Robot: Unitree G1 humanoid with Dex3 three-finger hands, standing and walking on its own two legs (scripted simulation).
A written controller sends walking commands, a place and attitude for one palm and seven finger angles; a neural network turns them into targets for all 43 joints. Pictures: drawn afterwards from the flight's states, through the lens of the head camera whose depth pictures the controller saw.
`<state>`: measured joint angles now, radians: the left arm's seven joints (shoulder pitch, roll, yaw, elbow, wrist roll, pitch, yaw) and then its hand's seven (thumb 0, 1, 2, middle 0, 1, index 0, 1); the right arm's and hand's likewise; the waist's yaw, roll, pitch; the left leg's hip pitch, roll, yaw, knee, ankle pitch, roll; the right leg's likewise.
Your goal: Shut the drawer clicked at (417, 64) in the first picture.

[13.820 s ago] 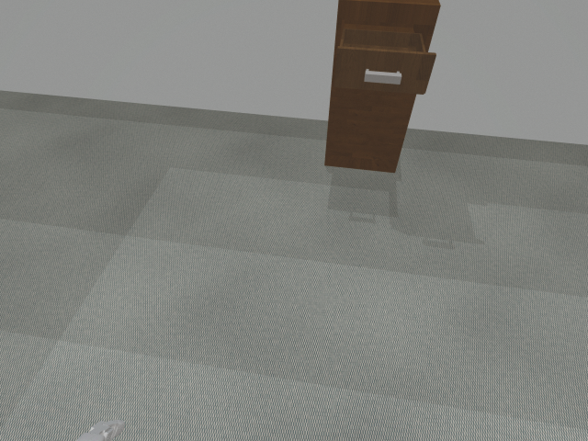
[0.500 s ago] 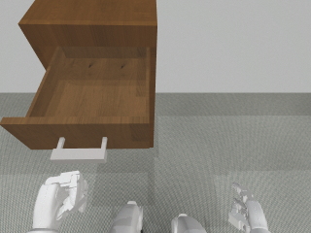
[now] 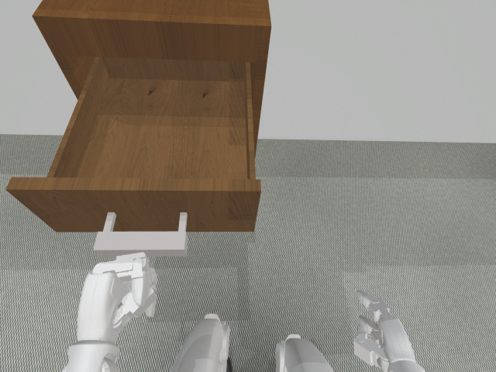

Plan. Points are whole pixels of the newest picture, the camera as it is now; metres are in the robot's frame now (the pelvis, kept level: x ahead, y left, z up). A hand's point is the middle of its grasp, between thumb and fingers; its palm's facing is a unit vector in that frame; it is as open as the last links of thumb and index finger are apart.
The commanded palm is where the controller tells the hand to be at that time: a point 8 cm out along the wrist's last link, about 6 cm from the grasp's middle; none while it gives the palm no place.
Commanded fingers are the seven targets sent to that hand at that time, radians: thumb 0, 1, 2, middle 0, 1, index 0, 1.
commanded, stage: bring the fist close to the handle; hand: left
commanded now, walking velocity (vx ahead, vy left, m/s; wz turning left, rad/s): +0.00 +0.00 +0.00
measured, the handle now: (145, 230) +0.32 +0.18 +0.03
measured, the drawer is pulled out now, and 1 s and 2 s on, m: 0.28 0.22 0.10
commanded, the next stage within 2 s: push the drawer shut in 0.12 s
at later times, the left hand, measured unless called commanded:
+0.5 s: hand (164, 280) +0.25 +0.14 +0.03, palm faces +0.07 -1.00 -0.04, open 3.1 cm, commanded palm +0.24 +0.19 +0.03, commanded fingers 0.00 0.90 0.90 -1.40 -1.60 -1.40 -1.60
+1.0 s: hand (170, 243) +0.30 +0.14 +0.03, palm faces +0.07 -1.00 -0.06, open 3.3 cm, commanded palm +0.29 +0.20 +0.03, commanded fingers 0.00 0.90 0.90 -1.40 -1.60 -1.40 -1.60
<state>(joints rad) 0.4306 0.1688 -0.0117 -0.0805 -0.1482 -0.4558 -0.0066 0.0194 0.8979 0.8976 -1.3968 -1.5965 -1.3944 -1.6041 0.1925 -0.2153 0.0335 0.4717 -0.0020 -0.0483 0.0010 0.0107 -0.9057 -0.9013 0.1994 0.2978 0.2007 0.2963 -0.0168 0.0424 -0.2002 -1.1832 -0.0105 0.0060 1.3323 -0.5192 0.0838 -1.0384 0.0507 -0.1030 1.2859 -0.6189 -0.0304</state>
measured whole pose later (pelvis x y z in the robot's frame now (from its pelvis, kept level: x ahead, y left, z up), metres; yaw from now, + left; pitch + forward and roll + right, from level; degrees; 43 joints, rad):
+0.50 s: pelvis +0.00 -0.01 +0.00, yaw +1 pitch +22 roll -5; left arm 0.33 0.18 -0.03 0.00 -0.12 -0.47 0.02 -0.01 0.88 0.93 -1.40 -1.60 -1.40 -1.60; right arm 0.18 -0.22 0.04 0.48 -0.01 -0.02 0.00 0.01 -0.91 -0.90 0.20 0.30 0.20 0.30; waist -0.01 0.04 -0.19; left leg -1.20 -0.01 -0.01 1.35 -0.53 0.07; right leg -1.05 0.05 -0.12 1.31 -0.63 -0.05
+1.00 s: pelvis +0.00 -0.03 +0.00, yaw +0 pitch +21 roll -3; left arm 0.06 0.22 0.08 0.26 -0.17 -0.46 -0.03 0.04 0.89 0.95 -1.40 -1.60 -1.40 -1.60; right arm 0.19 -0.26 0.03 0.56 0.00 -0.03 -0.02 0.01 -0.91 -0.90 0.20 0.30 0.20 0.30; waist -0.03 0.04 -0.18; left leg -1.17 0.01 -0.01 1.31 -0.50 0.04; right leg -1.04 0.07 -0.12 1.28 -0.61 -0.07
